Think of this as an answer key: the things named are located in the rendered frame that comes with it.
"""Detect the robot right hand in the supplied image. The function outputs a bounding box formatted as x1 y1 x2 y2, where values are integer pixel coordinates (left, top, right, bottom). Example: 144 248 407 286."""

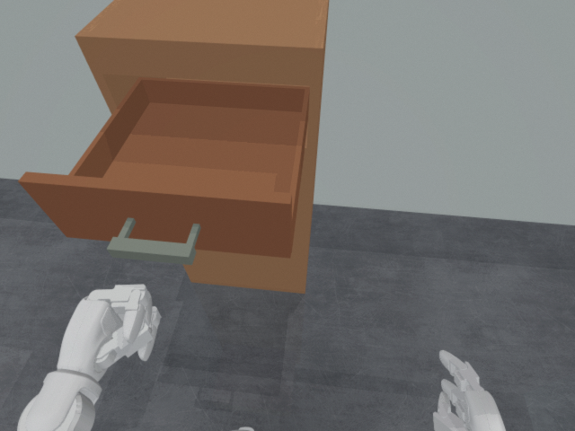
433 350 506 431

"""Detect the robot left hand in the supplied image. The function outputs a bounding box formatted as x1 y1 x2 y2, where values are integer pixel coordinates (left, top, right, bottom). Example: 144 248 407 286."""
57 285 162 382

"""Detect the drawer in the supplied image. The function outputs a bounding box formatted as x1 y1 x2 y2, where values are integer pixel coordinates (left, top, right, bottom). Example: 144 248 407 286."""
18 77 310 259

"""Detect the robot left forearm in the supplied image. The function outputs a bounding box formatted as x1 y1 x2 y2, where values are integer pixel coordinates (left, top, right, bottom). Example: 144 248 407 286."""
17 370 102 431

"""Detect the cabinet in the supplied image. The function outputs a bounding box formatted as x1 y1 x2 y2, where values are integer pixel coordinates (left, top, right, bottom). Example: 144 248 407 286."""
75 0 329 294

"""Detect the handle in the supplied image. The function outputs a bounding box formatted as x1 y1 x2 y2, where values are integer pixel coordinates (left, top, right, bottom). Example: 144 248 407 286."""
107 218 201 265

